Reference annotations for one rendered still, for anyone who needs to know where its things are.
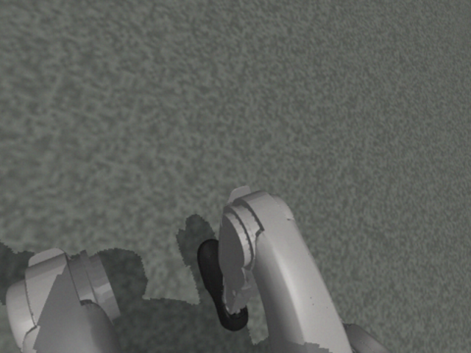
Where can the right robot hand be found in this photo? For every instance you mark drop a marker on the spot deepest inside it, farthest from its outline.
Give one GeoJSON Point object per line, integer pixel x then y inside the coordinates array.
{"type": "Point", "coordinates": [361, 341]}

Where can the right robot foot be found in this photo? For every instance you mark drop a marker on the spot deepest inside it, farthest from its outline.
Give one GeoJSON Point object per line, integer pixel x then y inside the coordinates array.
{"type": "Point", "coordinates": [208, 262]}

